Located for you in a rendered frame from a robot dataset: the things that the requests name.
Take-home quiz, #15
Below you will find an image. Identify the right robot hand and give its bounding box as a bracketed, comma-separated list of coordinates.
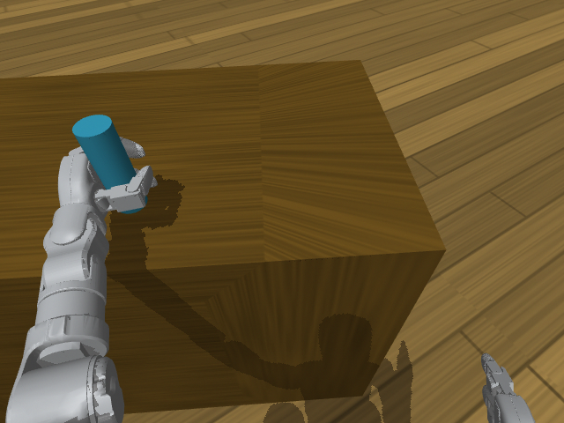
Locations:
[481, 353, 536, 423]

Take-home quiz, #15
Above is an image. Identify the can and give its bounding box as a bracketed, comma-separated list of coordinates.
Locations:
[72, 115, 148, 214]

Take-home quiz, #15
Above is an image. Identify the left robot hand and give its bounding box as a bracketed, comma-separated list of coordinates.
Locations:
[58, 137, 158, 218]

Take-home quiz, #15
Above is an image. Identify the left robot arm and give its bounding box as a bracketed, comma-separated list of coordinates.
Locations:
[5, 204, 124, 423]

